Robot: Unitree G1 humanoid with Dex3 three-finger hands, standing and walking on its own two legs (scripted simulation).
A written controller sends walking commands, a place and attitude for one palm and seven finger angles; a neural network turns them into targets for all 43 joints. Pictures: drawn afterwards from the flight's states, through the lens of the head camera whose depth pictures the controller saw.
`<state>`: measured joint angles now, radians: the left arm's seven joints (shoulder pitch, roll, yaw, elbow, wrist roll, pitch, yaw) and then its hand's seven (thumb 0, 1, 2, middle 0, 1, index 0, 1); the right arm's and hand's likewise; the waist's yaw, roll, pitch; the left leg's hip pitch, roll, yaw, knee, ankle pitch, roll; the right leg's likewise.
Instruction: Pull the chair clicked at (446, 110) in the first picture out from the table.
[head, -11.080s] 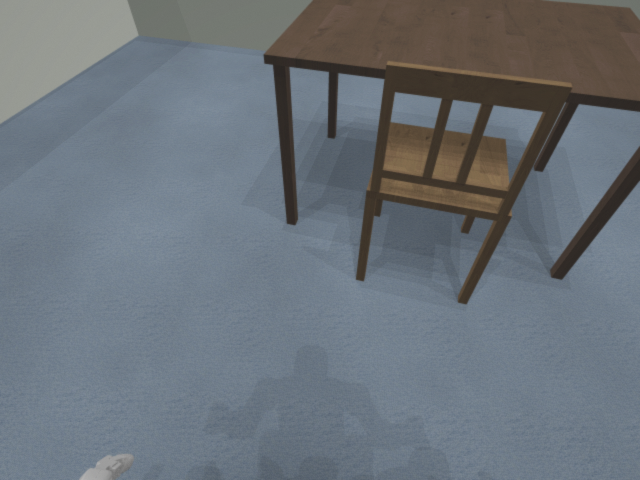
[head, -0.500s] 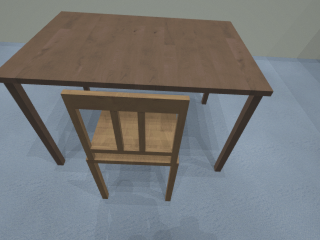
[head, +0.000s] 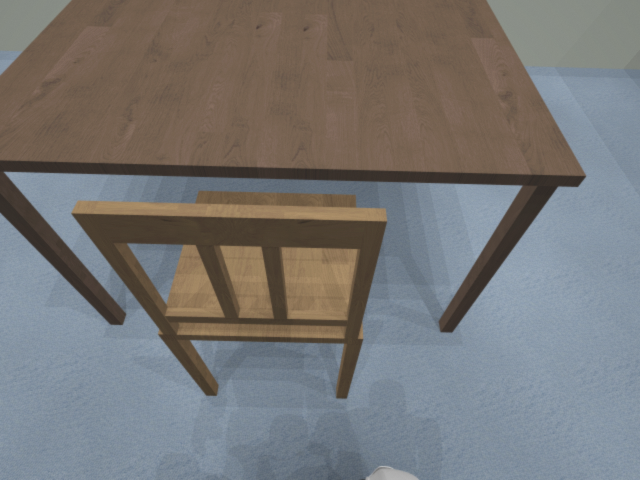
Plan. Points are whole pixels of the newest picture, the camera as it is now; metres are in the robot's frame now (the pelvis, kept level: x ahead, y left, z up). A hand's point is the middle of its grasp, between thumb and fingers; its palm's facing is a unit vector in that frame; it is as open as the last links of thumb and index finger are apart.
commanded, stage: come to a stop and stand still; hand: left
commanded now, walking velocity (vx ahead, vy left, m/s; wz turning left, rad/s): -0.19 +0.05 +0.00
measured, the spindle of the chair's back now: (221, 281) +0.42 +0.18 -0.10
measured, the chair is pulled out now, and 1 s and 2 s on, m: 0.00 0.00 0.00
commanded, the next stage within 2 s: look again from close up in 1.06 s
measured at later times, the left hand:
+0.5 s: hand out of the picture +0.00 +0.20 -0.17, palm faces +0.09 -0.98 -0.19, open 7.3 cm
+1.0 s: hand out of the picture -0.12 +0.15 -0.17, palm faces +0.06 -0.99 -0.12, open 7.4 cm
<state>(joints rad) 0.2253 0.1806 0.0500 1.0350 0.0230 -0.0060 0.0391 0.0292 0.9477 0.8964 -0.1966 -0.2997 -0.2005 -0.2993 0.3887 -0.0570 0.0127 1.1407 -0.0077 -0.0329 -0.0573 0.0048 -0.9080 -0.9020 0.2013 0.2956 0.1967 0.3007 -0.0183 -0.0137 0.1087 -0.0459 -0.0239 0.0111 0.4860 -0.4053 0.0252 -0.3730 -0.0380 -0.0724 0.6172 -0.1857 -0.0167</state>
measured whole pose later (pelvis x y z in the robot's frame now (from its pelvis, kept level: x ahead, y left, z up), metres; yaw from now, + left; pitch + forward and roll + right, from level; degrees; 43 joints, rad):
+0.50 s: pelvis -0.04 +0.02 +0.01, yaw +0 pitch -1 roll +1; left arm 0.25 0.17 0.04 1.01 0.03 0.04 0.03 0.00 0.93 0.90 -0.20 -0.30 -0.20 -0.30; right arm 0.23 -0.15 -0.03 1.04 -0.02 0.00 -0.04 0.01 -0.94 -0.90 0.20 0.30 0.20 0.30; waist 0.03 -0.04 0.02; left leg -0.22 -0.03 0.07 0.48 -0.24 0.05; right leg -0.29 -0.03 -0.01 0.74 -0.39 0.00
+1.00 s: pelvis -0.07 +0.01 +0.01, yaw +1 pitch -2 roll +0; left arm 0.37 0.11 0.00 1.12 0.02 0.00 0.03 0.01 0.91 0.90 -0.20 -0.30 -0.20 -0.30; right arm 0.33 -0.12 -0.01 1.15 -0.01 0.02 -0.02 0.01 -0.91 -0.90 0.20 0.30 0.19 0.30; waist 0.00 -0.02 0.02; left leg -0.25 0.01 0.05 0.40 -0.14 0.01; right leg -0.19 0.01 -0.04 0.44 -0.23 -0.02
